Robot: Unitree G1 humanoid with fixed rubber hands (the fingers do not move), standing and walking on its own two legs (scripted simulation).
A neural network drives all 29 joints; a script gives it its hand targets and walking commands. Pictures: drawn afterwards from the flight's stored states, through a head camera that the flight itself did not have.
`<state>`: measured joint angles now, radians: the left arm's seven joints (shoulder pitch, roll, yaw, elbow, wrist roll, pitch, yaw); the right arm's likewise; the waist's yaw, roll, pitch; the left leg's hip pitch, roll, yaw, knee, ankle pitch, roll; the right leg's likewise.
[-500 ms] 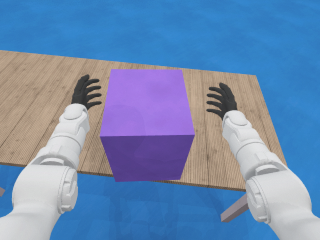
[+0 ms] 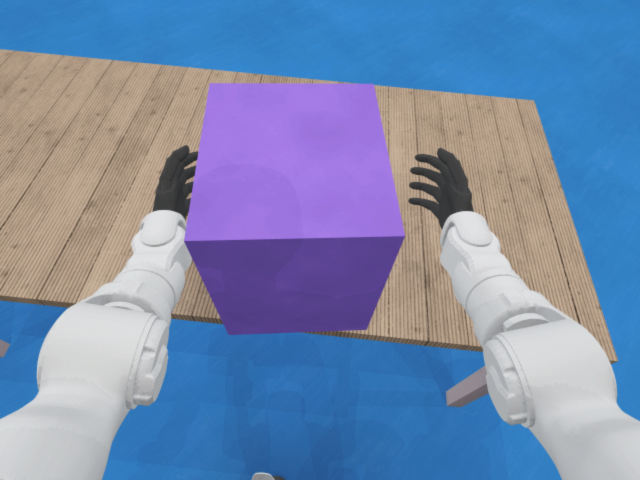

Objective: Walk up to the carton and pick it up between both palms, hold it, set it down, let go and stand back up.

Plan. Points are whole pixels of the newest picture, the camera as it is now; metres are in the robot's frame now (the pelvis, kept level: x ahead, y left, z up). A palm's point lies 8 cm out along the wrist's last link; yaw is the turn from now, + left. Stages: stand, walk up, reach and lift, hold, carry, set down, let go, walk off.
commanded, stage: reach and lift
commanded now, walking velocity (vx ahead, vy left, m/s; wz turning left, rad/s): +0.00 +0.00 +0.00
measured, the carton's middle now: (295, 218) +0.47 +0.09 +0.00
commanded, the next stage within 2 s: none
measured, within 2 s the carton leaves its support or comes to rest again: neither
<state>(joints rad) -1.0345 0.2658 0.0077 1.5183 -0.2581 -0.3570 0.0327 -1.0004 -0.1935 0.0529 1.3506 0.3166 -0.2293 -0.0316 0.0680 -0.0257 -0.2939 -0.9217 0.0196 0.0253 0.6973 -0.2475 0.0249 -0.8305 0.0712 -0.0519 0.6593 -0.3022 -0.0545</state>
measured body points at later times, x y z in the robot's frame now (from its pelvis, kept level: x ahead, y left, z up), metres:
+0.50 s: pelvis +0.00 +0.00 +0.01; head +0.11 +0.03 +0.45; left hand +0.44 +0.23 +0.03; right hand +0.47 -0.08 +0.04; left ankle +0.02 +0.10 -0.71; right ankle -0.02 -0.09 -0.71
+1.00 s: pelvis +0.02 +0.00 +0.03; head +0.11 +0.02 +0.47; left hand +0.42 +0.22 +0.03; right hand +0.45 -0.09 +0.04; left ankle +0.03 +0.10 -0.71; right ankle -0.02 -0.09 -0.71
